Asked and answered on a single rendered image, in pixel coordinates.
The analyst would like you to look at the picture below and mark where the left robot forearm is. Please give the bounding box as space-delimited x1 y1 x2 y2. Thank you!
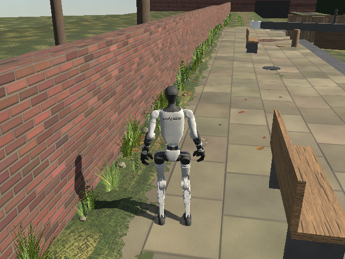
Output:
141 132 152 155

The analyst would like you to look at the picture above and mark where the left robot upper arm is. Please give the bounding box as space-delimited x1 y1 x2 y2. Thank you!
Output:
147 109 161 140

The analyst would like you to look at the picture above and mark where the right robot upper arm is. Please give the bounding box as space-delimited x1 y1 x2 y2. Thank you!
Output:
183 109 198 139

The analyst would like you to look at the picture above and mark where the robot left thigh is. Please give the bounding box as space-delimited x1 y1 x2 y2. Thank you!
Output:
154 151 166 189

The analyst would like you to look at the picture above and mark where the right robot forearm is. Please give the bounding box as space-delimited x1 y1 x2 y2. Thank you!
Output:
193 131 204 152

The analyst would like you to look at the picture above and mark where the right robot hand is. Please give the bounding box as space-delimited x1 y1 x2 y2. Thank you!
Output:
193 151 205 162

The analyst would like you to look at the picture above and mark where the right robot foot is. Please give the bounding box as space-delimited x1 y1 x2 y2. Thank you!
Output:
183 213 191 226

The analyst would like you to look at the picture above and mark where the left robot hand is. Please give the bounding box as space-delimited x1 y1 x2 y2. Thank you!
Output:
140 153 153 165

